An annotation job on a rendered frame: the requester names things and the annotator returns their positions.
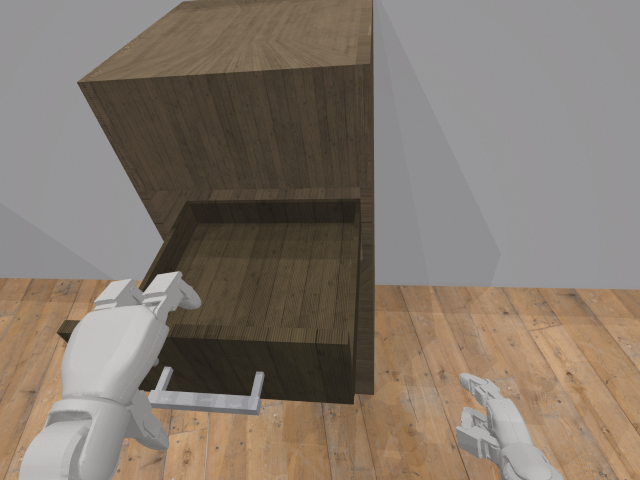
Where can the drawer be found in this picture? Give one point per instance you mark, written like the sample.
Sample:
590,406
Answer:
279,286

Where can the robot right forearm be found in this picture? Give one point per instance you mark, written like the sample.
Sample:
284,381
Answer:
521,461

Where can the handle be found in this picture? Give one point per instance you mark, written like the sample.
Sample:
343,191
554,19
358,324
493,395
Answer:
206,402

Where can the cabinet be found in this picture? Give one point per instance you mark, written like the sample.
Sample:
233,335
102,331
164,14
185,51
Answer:
249,100

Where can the robot right hand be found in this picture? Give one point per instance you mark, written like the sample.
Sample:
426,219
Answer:
485,436

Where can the robot left hand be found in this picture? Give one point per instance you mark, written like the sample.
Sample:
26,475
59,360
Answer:
112,349

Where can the robot left forearm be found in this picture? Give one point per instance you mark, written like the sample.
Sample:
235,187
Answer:
81,440

